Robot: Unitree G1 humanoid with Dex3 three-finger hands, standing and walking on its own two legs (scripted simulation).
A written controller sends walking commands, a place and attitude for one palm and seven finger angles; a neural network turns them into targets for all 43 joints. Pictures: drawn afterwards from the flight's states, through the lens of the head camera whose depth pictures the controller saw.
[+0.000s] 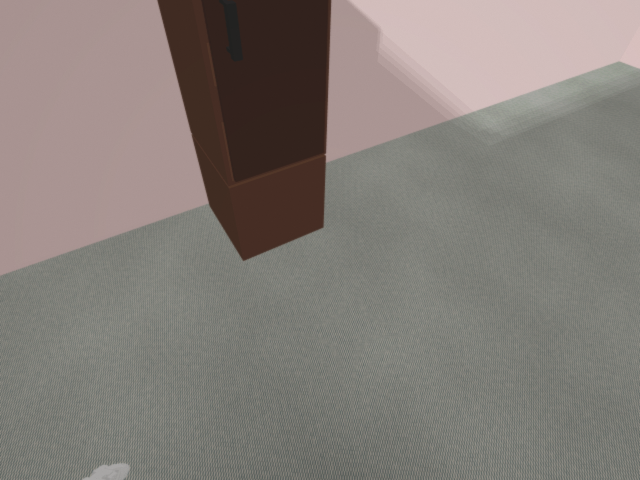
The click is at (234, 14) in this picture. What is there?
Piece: cupboard door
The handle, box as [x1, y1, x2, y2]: [219, 0, 242, 61]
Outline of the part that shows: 219,0 224,6 229,45 226,48 231,54 231,58 234,61 242,59 235,3 232,0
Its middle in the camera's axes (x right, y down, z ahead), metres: -0.23 -0.52 +0.95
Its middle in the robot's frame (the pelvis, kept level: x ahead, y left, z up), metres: +1.06 +0.28 +0.14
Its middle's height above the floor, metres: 0.91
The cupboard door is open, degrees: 0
